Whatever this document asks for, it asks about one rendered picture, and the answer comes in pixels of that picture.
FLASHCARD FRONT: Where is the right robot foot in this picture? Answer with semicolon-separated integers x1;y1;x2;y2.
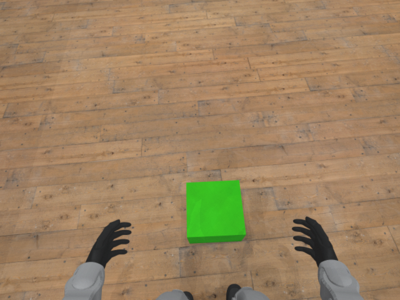
226;284;241;300

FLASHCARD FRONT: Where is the right robot hand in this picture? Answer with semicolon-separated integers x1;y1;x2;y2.
292;216;338;267

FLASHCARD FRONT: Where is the left robot hand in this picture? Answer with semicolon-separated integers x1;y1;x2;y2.
86;219;131;269

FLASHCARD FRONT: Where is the carton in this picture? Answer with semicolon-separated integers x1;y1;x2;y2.
186;180;246;244

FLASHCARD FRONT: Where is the left robot forearm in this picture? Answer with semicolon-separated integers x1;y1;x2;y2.
62;262;105;300

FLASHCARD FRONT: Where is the left robot shin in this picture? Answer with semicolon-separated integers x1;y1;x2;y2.
172;289;188;299

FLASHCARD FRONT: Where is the right robot forearm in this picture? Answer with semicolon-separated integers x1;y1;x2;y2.
317;259;364;300

